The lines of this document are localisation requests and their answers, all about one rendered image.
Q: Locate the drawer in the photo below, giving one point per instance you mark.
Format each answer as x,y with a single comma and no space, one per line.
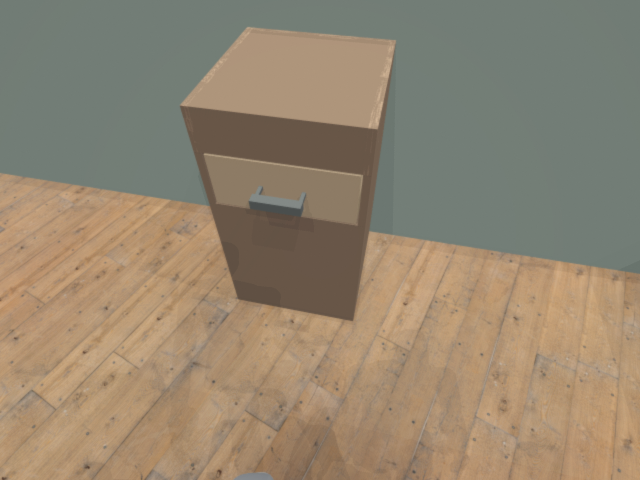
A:
330,195

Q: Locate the handle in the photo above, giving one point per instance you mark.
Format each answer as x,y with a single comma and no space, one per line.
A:
275,204

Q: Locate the cabinet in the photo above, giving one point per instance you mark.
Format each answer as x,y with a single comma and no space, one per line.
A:
304,99

